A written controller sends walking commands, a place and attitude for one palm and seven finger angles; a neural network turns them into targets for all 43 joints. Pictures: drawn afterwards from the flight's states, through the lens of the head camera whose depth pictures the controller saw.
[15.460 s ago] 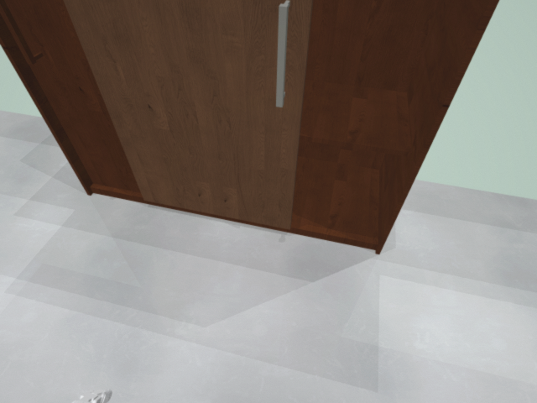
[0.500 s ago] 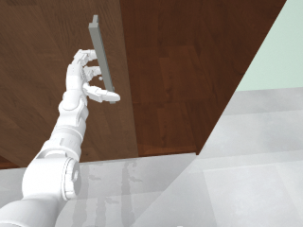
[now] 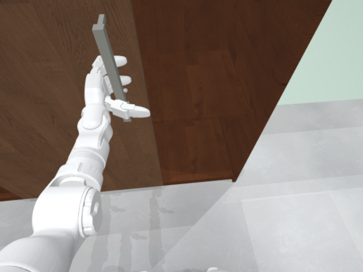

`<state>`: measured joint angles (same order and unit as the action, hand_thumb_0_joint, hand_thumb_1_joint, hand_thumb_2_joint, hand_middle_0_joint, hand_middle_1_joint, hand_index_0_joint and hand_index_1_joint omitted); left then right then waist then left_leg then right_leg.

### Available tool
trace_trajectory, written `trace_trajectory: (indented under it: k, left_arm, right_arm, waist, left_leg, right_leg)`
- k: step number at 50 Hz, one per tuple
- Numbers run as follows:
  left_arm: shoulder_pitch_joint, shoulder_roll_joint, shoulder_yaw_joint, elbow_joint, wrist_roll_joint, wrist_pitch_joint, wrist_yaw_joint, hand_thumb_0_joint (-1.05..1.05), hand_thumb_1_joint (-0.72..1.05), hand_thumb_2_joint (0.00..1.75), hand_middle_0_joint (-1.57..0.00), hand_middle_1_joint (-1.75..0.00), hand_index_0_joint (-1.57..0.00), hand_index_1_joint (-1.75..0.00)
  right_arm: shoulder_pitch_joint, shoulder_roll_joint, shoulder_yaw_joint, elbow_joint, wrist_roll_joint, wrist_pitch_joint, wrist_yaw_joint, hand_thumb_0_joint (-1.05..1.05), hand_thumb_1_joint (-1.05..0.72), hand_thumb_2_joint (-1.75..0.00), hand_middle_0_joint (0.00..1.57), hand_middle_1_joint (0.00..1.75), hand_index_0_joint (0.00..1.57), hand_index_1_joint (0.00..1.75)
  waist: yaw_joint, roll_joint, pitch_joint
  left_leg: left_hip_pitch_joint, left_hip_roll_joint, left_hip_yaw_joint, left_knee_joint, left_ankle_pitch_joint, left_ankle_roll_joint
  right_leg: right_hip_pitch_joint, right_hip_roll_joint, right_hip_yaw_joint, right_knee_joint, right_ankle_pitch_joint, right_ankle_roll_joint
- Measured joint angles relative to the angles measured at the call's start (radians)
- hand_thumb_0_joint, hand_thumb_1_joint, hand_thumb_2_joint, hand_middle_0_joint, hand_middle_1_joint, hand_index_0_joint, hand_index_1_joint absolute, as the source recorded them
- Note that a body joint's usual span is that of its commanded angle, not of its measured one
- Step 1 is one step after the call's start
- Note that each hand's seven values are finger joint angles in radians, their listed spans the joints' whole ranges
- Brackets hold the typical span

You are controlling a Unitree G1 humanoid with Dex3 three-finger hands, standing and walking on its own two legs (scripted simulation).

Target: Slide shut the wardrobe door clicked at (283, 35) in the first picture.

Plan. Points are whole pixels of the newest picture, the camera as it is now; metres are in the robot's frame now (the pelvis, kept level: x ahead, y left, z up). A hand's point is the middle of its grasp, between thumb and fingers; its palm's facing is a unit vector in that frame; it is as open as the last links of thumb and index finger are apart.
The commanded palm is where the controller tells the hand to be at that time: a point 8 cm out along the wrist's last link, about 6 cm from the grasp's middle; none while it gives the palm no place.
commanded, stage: slide the fingers in behind the handle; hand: left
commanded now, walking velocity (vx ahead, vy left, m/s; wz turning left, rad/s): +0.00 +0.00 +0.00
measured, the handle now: (116, 76) +0.55 +0.13 +0.11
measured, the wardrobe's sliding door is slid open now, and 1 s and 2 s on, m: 0.40 0.40 0.40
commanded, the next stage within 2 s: grip the handle and tug to test in 0.72 s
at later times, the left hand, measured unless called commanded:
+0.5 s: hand (125, 91) +0.48 +0.10 +0.12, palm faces +0.04 -1.00 -0.01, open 14.3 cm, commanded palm +0.46 +0.14 +0.12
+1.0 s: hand (125, 91) +0.48 +0.10 +0.12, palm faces +0.04 -1.00 -0.02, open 13.6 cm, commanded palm +0.45 +0.14 +0.12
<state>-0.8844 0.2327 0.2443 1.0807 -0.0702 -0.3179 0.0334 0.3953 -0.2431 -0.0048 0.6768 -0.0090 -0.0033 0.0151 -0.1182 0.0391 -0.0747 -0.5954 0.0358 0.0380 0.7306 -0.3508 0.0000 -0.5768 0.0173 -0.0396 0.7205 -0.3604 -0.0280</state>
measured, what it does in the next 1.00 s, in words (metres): stands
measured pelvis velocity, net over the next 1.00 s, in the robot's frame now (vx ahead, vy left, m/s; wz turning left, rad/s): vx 0.01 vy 0.01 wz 0.01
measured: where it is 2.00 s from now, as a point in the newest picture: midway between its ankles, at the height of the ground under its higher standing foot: outside the picture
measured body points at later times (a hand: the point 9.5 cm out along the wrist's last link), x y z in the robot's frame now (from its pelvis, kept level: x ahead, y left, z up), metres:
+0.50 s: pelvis +0.01 +0.00 +0.00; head +0.07 -0.01 +0.45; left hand +0.48 +0.15 +0.12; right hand +0.04 -0.25 -0.13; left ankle +0.00 +0.12 -0.71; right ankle -0.01 -0.10 -0.71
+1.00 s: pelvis +0.01 +0.01 +0.00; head +0.07 +0.00 +0.45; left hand +0.47 +0.15 +0.12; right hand +0.05 -0.24 -0.13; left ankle +0.00 +0.12 -0.71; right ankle -0.01 -0.10 -0.71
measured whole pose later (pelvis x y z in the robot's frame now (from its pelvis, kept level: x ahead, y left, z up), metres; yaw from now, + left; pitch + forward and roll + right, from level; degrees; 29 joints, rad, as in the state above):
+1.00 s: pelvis +0.01 +0.01 +0.00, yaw +0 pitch +12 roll -1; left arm -0.81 0.17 0.17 0.96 -0.08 -0.29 0.08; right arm 0.38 -0.23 -0.02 0.68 -0.01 -0.01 0.03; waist -0.09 0.04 -0.08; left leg -0.57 0.02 0.03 0.72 -0.36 0.01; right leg -0.54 0.01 -0.04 0.70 -0.37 -0.02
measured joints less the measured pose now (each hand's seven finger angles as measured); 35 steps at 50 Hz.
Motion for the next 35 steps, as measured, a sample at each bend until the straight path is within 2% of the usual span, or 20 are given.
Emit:
trace_trajectory:
  k: [14,35]
  left_arm:
    - [0.024,-0.002,-0.009,-0.028,-0.016,-0.005,-0.009,-0.01,-0.50,0.30,-0.28,-1.20,-0.26,-1.20]
    - [0.057,-0.048,-0.063,-0.089,-0.019,0.014,0.030,-0.01,-0.50,0.30,-0.27,-1.20,-0.24,-1.20]
  right_arm:
    - [0.001,-0.005,-0.008,0.000,0.003,-0.002,0.001,0.00,-0.90,-0.90,0.20,0.30,0.20,0.30]
    - [-0.017,0.010,-0.012,-0.002,0.000,-0.005,0.015,0.00,-0.90,-0.90,0.20,0.30,0.20,0.30]
  waist:
    - [0.005,0.000,0.001]
    - [0.025,0.003,-0.012]
  left_leg:
    - [0.009,0.004,-0.004,-0.011,0.003,-0.005]
    - [0.017,-0.008,-0.003,-0.005,-0.012,0.006]
  right_leg:
    - [0.010,0.005,-0.003,-0.013,0.004,-0.005]
    - [0.022,-0.007,-0.001,-0.012,-0.010,0.007]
